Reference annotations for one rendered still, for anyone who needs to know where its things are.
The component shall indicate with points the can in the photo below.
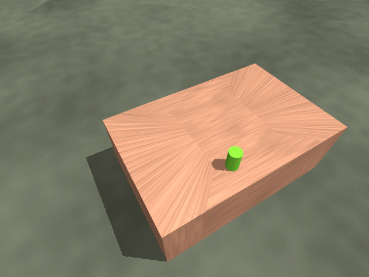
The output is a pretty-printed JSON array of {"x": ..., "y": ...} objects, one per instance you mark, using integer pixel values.
[{"x": 233, "y": 158}]

